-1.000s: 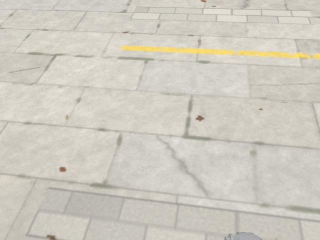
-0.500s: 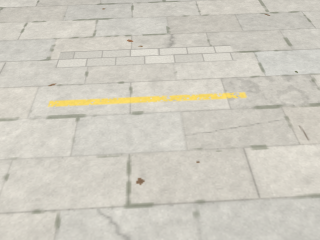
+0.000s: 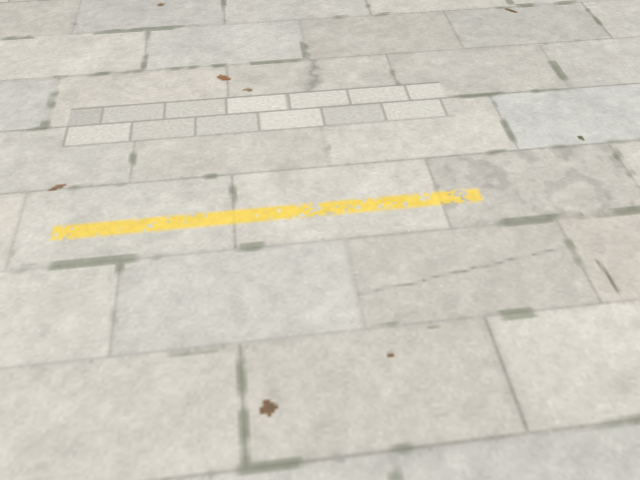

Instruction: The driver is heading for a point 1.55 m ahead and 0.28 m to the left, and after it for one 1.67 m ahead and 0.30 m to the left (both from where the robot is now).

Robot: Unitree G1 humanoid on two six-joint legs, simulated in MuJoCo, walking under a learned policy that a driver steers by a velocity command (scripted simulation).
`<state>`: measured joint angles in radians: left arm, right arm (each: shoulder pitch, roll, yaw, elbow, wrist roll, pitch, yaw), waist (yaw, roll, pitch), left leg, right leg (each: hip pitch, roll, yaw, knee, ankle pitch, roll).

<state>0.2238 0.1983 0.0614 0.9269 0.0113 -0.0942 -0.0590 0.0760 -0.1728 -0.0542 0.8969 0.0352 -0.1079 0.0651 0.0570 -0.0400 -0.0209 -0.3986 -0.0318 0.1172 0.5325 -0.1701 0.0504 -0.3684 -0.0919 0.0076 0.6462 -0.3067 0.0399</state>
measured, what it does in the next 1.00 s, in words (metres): stands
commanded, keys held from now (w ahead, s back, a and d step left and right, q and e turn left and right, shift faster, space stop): no key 1.00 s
